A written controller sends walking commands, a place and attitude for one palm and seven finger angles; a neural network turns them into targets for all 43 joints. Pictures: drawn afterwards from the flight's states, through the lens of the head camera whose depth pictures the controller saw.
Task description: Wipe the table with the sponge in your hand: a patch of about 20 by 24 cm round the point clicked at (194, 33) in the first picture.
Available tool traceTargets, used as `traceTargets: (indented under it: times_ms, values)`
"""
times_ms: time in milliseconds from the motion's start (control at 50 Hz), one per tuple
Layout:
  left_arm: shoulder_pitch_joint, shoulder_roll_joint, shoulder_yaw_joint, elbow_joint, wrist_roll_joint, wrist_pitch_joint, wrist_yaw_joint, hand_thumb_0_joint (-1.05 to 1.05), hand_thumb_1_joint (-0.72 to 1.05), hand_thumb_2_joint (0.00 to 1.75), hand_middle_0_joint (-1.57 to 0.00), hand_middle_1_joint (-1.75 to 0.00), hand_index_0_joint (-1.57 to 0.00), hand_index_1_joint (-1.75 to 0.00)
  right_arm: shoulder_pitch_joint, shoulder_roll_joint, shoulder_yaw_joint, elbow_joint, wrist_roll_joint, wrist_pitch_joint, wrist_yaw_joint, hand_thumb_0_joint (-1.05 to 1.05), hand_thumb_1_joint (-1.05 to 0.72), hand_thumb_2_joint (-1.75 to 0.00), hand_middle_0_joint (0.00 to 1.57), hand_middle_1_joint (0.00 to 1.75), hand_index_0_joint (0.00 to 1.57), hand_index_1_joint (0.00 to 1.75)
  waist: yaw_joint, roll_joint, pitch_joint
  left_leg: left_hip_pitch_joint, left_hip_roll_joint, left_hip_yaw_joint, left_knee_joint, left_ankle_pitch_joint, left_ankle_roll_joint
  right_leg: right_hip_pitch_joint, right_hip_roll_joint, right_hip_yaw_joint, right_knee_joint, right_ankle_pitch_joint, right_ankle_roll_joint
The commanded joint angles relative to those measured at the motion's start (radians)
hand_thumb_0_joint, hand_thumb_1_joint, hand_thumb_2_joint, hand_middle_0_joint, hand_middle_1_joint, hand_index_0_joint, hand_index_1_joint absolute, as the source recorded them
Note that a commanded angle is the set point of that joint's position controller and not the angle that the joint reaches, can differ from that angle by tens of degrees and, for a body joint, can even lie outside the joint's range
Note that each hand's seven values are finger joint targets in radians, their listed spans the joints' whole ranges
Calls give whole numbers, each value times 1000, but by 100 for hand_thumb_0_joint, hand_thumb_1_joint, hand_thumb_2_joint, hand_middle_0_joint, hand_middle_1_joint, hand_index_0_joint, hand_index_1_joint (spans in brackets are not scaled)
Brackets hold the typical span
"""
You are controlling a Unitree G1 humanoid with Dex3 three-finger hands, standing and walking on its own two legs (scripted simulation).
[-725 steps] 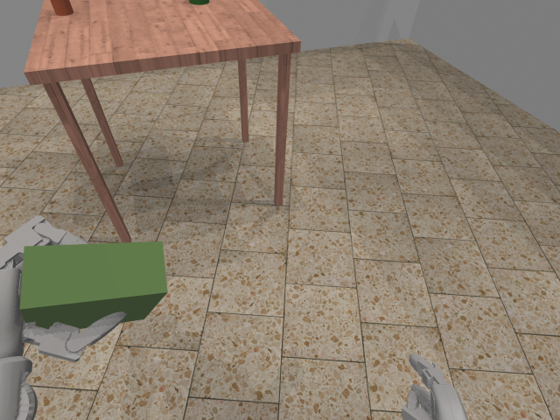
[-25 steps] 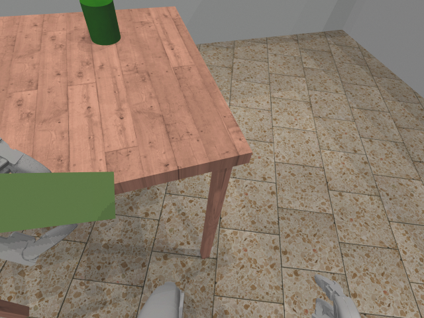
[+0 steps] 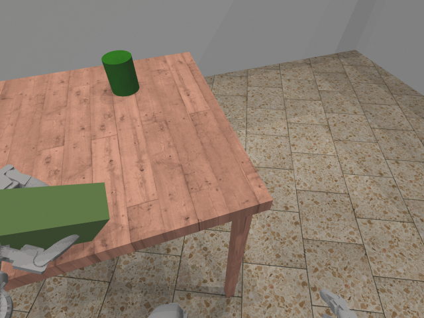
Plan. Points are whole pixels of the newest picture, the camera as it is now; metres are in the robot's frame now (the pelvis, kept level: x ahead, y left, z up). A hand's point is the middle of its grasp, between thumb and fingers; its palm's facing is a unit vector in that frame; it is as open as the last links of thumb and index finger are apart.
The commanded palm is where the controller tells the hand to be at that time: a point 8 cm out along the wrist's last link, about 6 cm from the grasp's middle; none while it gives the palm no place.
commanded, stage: come to a stop and stand still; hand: left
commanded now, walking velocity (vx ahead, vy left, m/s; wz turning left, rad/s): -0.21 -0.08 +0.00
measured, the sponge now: (69, 218) +0.22 +0.24 +0.13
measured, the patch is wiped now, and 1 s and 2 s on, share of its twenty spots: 0.00 0.00 0.00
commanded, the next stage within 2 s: look again from close up in 1.64 s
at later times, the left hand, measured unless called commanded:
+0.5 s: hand (32, 204) +0.22 +0.28 +0.16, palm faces +0.43 -0.77 -0.47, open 9.8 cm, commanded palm +0.18 +0.29 +0.18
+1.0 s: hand (1, 221) +0.20 +0.32 +0.15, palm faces +0.44 -0.82 -0.36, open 9.8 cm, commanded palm +0.15 +0.32 +0.18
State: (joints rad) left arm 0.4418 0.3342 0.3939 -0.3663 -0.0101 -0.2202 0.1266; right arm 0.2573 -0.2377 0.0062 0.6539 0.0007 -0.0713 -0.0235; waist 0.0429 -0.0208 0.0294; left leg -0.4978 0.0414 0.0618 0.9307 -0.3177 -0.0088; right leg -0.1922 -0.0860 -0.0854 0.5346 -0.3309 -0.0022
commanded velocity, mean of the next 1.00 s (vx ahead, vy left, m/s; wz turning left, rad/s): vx -0.03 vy -0.05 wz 0.00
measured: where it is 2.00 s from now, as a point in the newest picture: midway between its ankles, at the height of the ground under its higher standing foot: outside the picture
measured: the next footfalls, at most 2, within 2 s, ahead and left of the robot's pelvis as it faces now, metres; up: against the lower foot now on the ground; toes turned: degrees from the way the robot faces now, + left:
left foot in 0.08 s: +0.11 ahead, +0.16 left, +0.00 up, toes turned +6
right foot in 0.34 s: +0.06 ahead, -0.05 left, +0.00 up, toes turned +0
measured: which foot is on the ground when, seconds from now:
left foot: up 0.00-0.06, down 0.08-0.40, up 0.42-0.58, down 0.60-1.00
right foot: down 0.00-0.10, up 0.12-0.32, down 0.34-1.00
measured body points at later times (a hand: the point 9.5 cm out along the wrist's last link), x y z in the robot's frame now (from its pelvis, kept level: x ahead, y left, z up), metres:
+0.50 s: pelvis +0.01 +0.01 +0.00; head +0.02 +0.00 +0.45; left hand +0.19 +0.32 +0.19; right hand +0.18 -0.20 -0.10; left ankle +0.03 +0.14 -0.71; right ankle +0.03 -0.06 -0.74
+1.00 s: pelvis -0.01 +0.05 +0.00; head +0.00 +0.07 +0.45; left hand +0.17 +0.36 +0.17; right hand +0.15 -0.18 -0.08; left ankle +0.01 +0.10 -0.74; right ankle +0.03 -0.06 -0.74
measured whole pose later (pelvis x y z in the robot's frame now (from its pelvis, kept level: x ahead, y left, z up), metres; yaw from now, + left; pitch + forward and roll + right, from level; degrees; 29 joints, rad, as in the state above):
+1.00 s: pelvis -0.01 +0.05 +0.00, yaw -1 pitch -2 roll -2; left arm 0.42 0.35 0.41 -0.41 -0.05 -0.22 0.10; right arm 0.25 -0.20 0.01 0.60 0.02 -0.13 -0.02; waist 0.06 -0.02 0.06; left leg -0.23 -0.04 0.07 0.50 -0.25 0.09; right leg -0.23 0.02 -0.08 0.42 -0.17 -0.02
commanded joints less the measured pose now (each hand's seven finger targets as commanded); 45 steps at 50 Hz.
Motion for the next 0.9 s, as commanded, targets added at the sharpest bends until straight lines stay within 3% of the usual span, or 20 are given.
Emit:
traceTargets:
  times_ms: [0, 40, 60, 80, 100, 140, 180, 300, 320, 380, 420, 440, 460, 480, 500, 560, 600, 680, 780, 880]
  values:
    - [-257, 155, -7, -324, -3, -60, 42, 0, 10, 130, -120, -160, -120, -160, -170, -35, -31, -179, -7, -107, -32, 0, -90, -90, 20, 30, 20, 30, -16, -121, -109, 242, -71, 130, -358, 172, 12, 67, -113, 66, -43, 608, -82]
    - [-251, 207, 41, -481, -11, -58, 54, 0, 10, 130, -120, -160, -120, -160, -138, -67, -62, -208, 1, -116, -44, 0, -90, -90, 20, 30, 20, 30, -37, 24, -216, 467, -20, 42, -461, 451, 33, 28, -50, 24, 185, 614, -17]
    - [-231, 226, 64, -548, -13, -63, 59, 0, 10, 130, -120, -160, -120, -160, -139, -92, -78, -226, 6, -115, -43, 0, -90, -90, 20, 30, 20, 30, -29, 198, -269, 628, 139, -145, -426, 787, 96, -138, 29, -1, 342, 326, 18]
    - [-185, 260, 98, -533, -12, -69, 61, 0, 10, 130, -120, -160, -120, -160, -142, -92, -80, -231, 6, -114, -34, 0, -90, -90, 20, 30, 20, 30, -22, 304, -272, 630, 288, -308, -493, 972, 181, -221, 78, 49, 508, -210, 17]
    - [-166, 250, 102, -496, 1, -73, 59, 0, 10, 130, -120, -160, -120, -160, -123, -83, -85, -221, -2, -106, -19, 0, -90, -90, 20, 30, 20, 30, -25, 246, -225, 574, 297, -328, -525, 901, 205, -266, 94, 102, 567, -280, 5]
    - [-107, 268, 159, -535, -20, -52, 54, 0, 10, 130, -120, -160, -120, -160, -145, -67, -77, -222, -10, -97, -8, 0, -90, -90, 20, 30, 20, 30, -33, 319, -201, 487, 285, -289, -547, 791, 184, -237, 46, 94, 473, -211, 8]
    - [-26, 276, 201, -532, -30, -54, 50, 0, 10, 130, -120, -160, -120, -160, -147, -64, -79, -225, -4, -103, 6, 0, -90, -90, 20, 30, 20, 30, -20, 341, -215, 445, 236, -156, -530, 678, 128, -167, 57, 56, 330, -112, 5]
    - [67, 192, 144, -314, -55, 4, 15, 0, 10, 130, -120, -160, -120, -160, -117, -76, -48, -241, 5, -88, 4, 0, -90, -90, 20, 30, 20, 30, -39, 170, -134, 170, 212, -95, -545, 156, 60, 74, 94, 21, -89, 95, 15]
    - [39, 183, 127, -283, -49, 12, 14, 0, 10, 130, -120, -160, -120, -160, -111, -71, -45, -235, 6, -85, 1, 0, -90, -90, 20, 30, 20, 30, -42, 105, -130, 148, 166, -56, -511, 56, 37, 95, 78, 49, -145, 128, 10]
    - [-50, 155, 48, -230, -55, 64, 18, 0, 10, 130, -120, -160, -120, -160, -122, -49, -35, -214, 16, -79, -16, 0, -90, -90, 20, 30, 20, 30, -47, -185, -93, 195, -5, -7, -253, -70, -15, -105, -121, 381, -337, 28, -91]
    - [-122, 156, 14, -243, -40, 72, 25, 0, 10, 130, -120, -160, -120, -160, -151, -52, -22, -200, 9, -75, -21, 0, -90, -90, 20, 30, 20, 30, -36, -176, -60, 158, -4, -50, -146, -58, -7, -112, -166, 372, -343, 20, -127]
    - [-971, 913, 556, -348, 44, -34, -11, 0, 10, 130, -120, -160, -120, -160, -28, -92, -81, -124, -42, -143, -40, 0, -90, -90, 20, 30, 20, 30, 9, -410, 83, 95, -93, 133, -94, 29, -34, -133, 21, 219, -397, 495, 66]
    - [-481, 332, 181, 147, 9, -15, -59, 0, 10, 130, -120, -160, -120, -160, -93, -19, -44, -124, -11, -150, -44, 0, -90, -90, 20, 30, 20, 30, -3, -299, -146, 142, -103, -16, -173, 102, 21, 44, -40, 190, -170, 583, -12]
    - [-364, 262, 99, -19, -38, -1, -17, 0, 10, 130, -120, -160, -120, -160, -170, -46, -48, -191, 25, -127, -26, 0, -90, -90, 20, 30, 20, 30, 18, -117, -124, 184, -58, -31, -286, 96, 18, 72, -105, 253, -136, 629, -39]
    - [-404, 184, 10, -17, -25, -4, -15, 0, 10, 130, -120, -160, -120, -160, -130, -52, -49, -195, 25, -131, -27, 0, -90, -90, 20, 30, 20, 30, 7, -72, -122, 204, -60, 12, -333, 79, 18, 100, -115, 258, -152, 610, -43]
    - [-346, 142, -46, -236, -33, -61, -8, 0, 10, 130, -120, -160, -120, -160, -137, -62, -50, -196, 22, -139, 5, 0, -90, -90, 20, 30, 20, 30, 22, 16, -148, 290, -66, 7, -482, 105, 46, 129, -78, 250, -206, 426, 67]
    - [-279, 150, -33, -371, -34, -81, -3, 0, 10, 130, -120, -160, -120, -160, -148, -94, -68, -202, 22, -147, 20, 0, -90, -90, 20, 30, 20, 30, 9, 27, -168, 344, 14, -65, -556, 164, 80, 100, -31, 224, -163, 220, 94]
    - [-75, 323, 183, -459, -21, -109, 19, 0, 10, 130, -120, -160, -120, -160, -195, -90, -54, -232, -1, -125, 26, 0, -90, -90, 20, 30, 20, 30, 20, 260, -157, 161, 108, -192, -612, 127, 90, 152, 28, 128, -31, 140, -6]
    - [1, 263, 204, -313, -66, -98, 1, 0, 10, 130, -120, -160, -120, -160, -144, -86, -59, -250, 12, -93, 2, 0, -90, -90, 20, 30, 20, 30, -11, 120, -77, 76, 69, -165, -606, -34, 67, 140, 27, 143, -105, 84, -33]
    - [-72, 145, 66, -231, -60, -73, -30, 0, 10, 130, -120, -160, -120, -160, -116, -100, -59, -230, 21, -111, -7, 0, -90, -90, 20, 30, 20, 30, -29, 18, -43, 190, 49, -146, -577, -58, 67, 16, 27, 177, -205, 6, -20]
